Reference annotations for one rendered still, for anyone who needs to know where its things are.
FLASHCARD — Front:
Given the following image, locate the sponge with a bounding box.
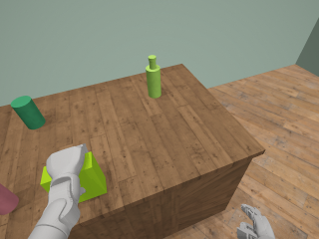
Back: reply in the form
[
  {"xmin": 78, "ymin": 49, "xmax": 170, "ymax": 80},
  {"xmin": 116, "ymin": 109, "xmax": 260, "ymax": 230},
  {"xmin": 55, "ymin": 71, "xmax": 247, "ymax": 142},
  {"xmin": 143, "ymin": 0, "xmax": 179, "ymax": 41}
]
[{"xmin": 40, "ymin": 151, "xmax": 108, "ymax": 203}]

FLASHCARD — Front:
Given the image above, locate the right robot hand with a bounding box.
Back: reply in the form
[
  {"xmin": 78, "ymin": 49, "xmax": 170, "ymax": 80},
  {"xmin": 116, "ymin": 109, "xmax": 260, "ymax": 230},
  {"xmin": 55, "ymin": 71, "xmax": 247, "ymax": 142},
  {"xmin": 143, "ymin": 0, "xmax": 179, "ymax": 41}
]
[{"xmin": 236, "ymin": 203, "xmax": 275, "ymax": 239}]

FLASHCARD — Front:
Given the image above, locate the left robot hand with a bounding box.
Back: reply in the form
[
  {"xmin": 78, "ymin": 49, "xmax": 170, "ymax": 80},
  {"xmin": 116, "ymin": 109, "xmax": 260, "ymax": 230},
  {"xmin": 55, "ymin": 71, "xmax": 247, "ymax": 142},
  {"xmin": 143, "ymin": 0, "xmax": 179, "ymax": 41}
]
[{"xmin": 46, "ymin": 143, "xmax": 88, "ymax": 196}]

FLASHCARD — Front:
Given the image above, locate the robot left forearm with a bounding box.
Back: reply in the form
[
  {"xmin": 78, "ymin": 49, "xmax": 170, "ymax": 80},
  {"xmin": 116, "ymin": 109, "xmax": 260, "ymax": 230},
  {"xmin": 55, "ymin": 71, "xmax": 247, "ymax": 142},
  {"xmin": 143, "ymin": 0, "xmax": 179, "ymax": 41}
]
[{"xmin": 28, "ymin": 173, "xmax": 81, "ymax": 239}]

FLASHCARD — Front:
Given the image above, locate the table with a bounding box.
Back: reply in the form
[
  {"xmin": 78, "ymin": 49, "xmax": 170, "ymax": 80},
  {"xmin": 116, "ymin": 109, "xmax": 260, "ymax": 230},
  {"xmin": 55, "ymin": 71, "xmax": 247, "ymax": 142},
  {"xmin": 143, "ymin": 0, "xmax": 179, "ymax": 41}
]
[{"xmin": 0, "ymin": 64, "xmax": 266, "ymax": 239}]

